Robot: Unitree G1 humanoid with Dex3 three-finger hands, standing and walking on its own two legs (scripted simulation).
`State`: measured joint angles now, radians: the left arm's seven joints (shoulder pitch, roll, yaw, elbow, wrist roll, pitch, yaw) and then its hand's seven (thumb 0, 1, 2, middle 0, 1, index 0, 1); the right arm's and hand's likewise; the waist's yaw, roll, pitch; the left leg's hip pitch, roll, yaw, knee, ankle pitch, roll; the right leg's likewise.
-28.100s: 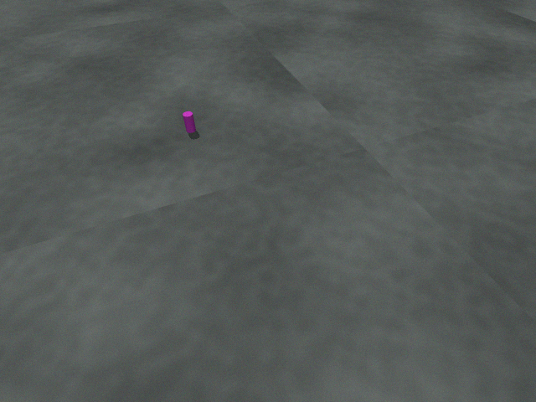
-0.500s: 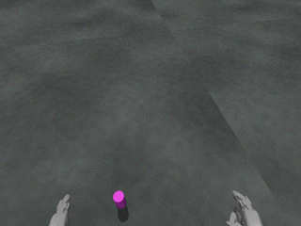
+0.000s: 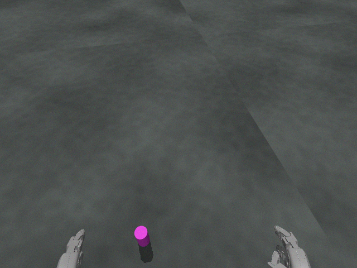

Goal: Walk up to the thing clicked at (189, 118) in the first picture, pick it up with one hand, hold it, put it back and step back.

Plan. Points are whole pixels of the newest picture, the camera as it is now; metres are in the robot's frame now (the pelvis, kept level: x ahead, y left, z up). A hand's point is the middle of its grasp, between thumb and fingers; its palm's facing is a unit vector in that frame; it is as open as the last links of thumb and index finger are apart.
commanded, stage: stand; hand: left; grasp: from the side
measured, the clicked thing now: (142, 236) +0.42 +0.18 -0.66
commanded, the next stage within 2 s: none
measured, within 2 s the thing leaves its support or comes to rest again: neither
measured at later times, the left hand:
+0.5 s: hand out of the picture +0.12 +0.23 -0.11, palm faces -0.02 -0.94 -0.34, open 7.6 cm
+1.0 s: hand out of the picture +0.03 +0.25 -0.11, palm faces +0.01 -0.94 -0.34, open 7.4 cm
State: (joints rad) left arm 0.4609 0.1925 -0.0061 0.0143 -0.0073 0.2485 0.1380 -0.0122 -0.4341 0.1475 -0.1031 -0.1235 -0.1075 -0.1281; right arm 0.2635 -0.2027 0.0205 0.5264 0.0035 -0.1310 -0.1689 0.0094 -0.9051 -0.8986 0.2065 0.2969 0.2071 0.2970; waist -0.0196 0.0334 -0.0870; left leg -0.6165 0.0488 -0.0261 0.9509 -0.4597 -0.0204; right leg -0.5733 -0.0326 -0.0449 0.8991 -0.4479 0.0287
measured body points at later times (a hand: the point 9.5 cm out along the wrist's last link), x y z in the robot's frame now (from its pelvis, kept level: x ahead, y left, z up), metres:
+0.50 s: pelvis +0.00 +0.00 +0.02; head +0.02 +0.01 +0.47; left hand +0.12 +0.28 -0.09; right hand +0.12 -0.28 -0.09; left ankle +0.01 +0.13 -0.69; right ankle +0.00 -0.14 -0.69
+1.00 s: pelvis -0.01 +0.01 +0.05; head -0.01 +0.00 +0.50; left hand +0.03 +0.30 -0.08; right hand +0.07 -0.27 -0.09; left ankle +0.01 +0.13 -0.69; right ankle +0.00 -0.14 -0.69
